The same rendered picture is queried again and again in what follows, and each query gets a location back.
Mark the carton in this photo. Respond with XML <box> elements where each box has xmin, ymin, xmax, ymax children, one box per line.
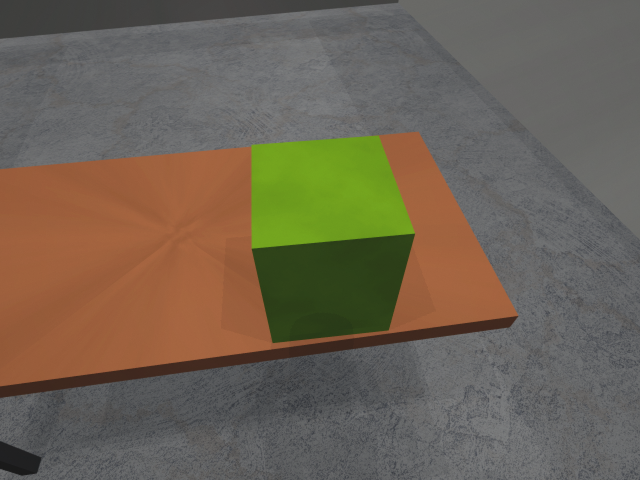
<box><xmin>252</xmin><ymin>136</ymin><xmax>415</xmax><ymax>343</ymax></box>

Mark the table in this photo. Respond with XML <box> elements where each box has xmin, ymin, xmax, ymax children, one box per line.
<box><xmin>0</xmin><ymin>132</ymin><xmax>518</xmax><ymax>476</ymax></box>

